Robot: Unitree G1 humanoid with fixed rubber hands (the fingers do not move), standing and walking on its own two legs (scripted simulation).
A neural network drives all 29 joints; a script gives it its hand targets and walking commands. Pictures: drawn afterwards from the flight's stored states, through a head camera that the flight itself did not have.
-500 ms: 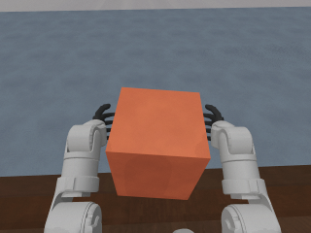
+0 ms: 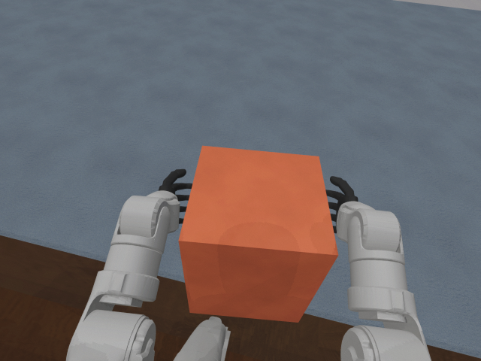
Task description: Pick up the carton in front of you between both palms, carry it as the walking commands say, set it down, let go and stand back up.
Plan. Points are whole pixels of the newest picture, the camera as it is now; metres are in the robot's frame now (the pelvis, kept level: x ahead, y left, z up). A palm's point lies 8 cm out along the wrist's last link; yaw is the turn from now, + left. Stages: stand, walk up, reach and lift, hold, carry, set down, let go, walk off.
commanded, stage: carry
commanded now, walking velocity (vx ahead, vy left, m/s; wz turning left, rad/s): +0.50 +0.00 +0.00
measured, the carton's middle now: (252, 237) +0.34 +0.05 +0.00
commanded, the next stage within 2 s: none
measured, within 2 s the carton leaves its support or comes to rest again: neither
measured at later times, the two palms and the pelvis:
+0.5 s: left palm (227, 144) +0.76 +0.18 -0.15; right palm (320, 152) +0.77 -0.12 -0.14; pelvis +0.43 +0.03 -0.25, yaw +1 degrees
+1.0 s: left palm (235, 117) +1.22 +0.23 -0.37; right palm (296, 127) +1.21 -0.07 -0.37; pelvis +0.85 +0.08 -0.45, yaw +2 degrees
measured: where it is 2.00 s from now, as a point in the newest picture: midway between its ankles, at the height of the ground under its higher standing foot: (258, 185)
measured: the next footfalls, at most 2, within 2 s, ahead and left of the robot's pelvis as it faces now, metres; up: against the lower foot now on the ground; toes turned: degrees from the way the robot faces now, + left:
left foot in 0.14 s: +0.27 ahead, +0.09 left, -0.17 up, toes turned +4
right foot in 0.50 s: +0.58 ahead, -0.02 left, -0.33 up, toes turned +1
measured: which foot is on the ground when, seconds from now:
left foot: up 0.00-0.12, down 0.14-0.48, up 0.50-0.84, down 0.86-1.00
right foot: down 0.00-0.12, up 0.14-0.48, down 0.50-0.86, up 0.88-1.00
